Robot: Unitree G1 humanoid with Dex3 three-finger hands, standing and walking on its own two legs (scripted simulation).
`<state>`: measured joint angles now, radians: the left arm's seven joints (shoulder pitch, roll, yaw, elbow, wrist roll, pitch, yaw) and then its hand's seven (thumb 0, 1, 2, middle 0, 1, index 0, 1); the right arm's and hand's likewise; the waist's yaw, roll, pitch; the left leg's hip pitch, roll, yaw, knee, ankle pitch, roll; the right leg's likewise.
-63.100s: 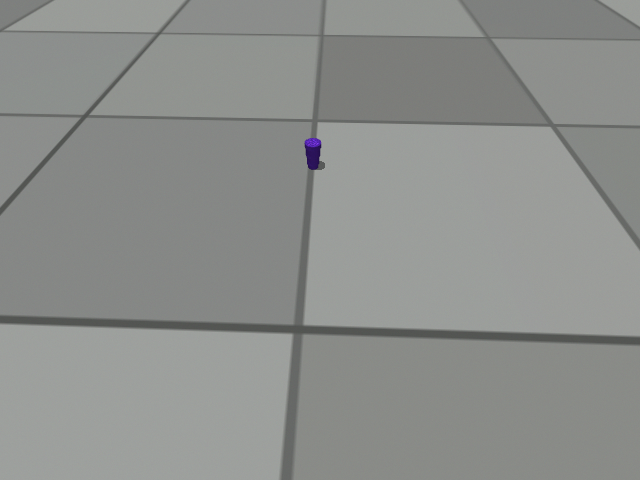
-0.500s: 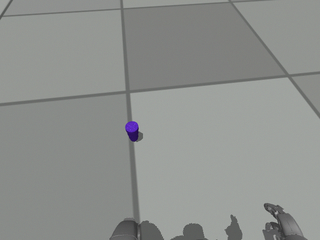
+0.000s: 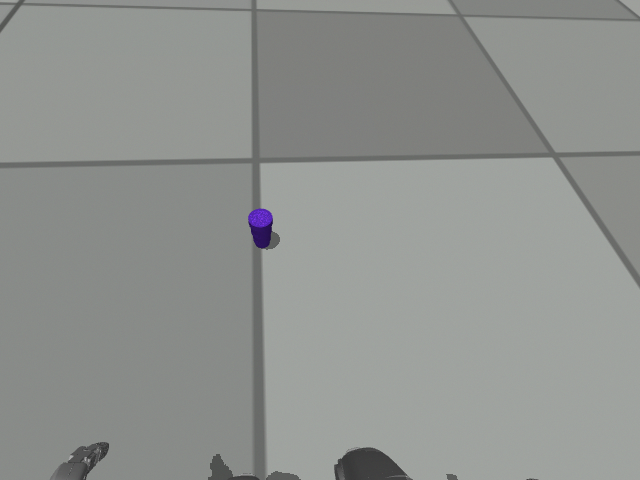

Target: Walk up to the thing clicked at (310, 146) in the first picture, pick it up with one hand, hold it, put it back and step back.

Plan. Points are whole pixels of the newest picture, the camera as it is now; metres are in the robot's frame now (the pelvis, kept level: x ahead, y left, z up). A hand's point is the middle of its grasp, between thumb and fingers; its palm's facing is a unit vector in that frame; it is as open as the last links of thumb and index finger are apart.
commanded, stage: step back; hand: left
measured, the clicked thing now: (261, 230) +0.97 +0.15 -0.69
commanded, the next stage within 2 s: stand in 1.26 s
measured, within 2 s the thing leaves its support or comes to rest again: neither
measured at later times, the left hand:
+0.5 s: hand out of the picture -0.03 +0.27 -0.15, palm faces +0.03 -0.91 -0.41, open 7.4 cm
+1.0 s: hand out of the picture +0.00 +0.24 -0.14, palm faces +0.07 -0.92 -0.38, open 7.4 cm
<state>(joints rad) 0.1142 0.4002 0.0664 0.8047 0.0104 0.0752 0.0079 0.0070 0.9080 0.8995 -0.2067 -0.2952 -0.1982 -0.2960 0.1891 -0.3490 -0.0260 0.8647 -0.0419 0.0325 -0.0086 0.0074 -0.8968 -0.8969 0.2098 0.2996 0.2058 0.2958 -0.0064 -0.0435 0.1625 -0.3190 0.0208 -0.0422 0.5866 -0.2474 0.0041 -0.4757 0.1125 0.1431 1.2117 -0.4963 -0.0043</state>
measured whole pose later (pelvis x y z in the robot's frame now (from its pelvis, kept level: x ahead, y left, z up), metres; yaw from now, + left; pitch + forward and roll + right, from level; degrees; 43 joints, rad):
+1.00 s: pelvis -0.06 -0.03 +0.00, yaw +4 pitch -2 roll +0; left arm 0.18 0.35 0.05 0.99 0.03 -0.05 -0.01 0.01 0.90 0.90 -0.21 -0.30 -0.20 -0.30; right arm 0.22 -0.40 -0.05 1.00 -0.03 0.00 0.01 0.00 -0.90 -0.90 0.20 0.30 0.20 0.29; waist 0.03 0.04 0.08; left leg -0.33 0.02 -0.06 0.72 -0.43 -0.01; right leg -0.24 -0.03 -0.07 0.57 -0.30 -0.01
